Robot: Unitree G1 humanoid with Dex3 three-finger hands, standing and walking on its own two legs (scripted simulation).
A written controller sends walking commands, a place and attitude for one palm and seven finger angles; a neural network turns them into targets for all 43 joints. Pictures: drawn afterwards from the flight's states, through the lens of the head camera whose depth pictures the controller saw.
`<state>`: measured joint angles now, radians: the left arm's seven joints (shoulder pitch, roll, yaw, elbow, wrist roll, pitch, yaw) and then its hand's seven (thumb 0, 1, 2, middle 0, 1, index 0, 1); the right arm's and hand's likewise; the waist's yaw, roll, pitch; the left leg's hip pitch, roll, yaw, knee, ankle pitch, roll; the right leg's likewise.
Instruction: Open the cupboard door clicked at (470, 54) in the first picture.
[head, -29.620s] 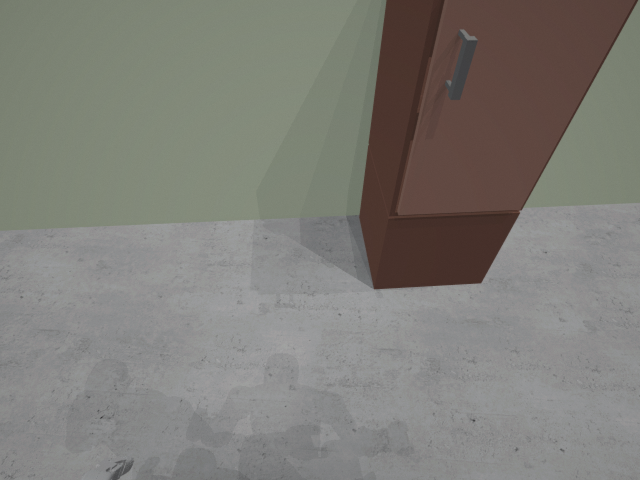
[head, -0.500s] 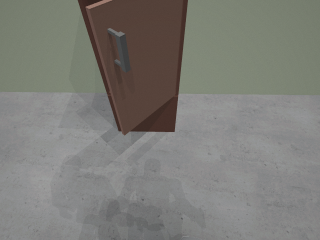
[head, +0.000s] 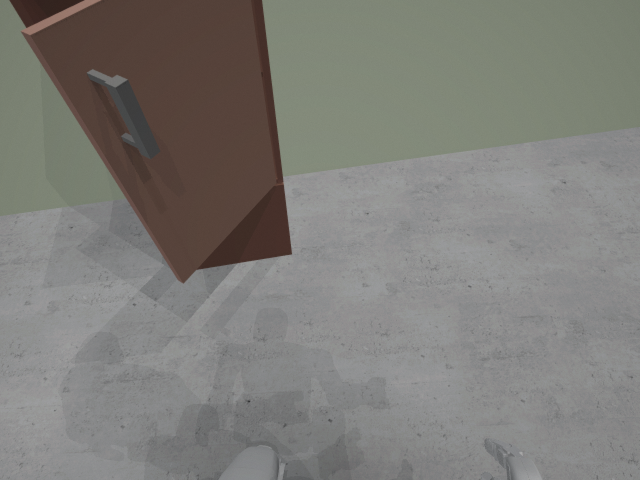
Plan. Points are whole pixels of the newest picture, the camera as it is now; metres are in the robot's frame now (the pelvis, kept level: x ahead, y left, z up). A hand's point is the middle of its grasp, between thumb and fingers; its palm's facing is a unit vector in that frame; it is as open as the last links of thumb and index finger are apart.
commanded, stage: walk to a spot facing it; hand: left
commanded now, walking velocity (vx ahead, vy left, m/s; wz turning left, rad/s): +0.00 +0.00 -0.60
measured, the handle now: (124, 115) +0.54 +0.35 +0.11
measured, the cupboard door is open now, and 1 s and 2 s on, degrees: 48 48 48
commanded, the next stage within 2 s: none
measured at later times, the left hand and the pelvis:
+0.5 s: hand (193, 438) +0.17 +0.21 -0.17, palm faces -0.30 -0.92 -0.25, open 7.4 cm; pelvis +0.01 +0.03 -0.01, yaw -18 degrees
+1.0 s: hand (271, 378) +0.27 +0.11 -0.17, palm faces -0.59 -0.79 -0.15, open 7.4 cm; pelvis +0.06 +0.02 +0.00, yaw -36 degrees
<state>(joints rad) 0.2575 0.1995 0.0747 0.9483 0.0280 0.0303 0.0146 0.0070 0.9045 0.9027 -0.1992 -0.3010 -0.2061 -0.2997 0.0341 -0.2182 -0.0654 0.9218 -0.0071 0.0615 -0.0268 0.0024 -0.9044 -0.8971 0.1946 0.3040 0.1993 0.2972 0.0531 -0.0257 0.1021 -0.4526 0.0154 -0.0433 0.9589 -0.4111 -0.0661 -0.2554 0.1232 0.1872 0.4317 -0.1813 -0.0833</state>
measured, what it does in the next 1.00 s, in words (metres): steps on the spot, turning right: left foot, then right foot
